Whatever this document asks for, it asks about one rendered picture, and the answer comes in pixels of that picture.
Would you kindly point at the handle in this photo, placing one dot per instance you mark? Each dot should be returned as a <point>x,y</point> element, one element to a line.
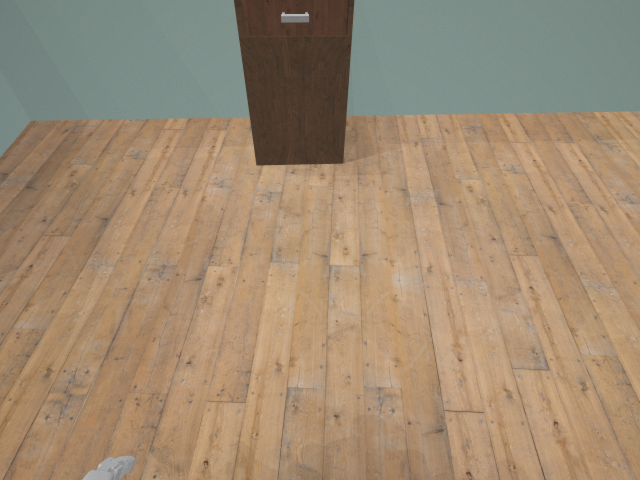
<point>294,17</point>

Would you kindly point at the left robot hand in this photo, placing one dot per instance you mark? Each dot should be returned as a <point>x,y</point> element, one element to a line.
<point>112,469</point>

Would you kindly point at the drawer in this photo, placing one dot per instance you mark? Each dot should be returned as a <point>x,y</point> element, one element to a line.
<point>263,17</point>

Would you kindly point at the cabinet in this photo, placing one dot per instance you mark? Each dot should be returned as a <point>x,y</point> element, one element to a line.
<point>297,92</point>

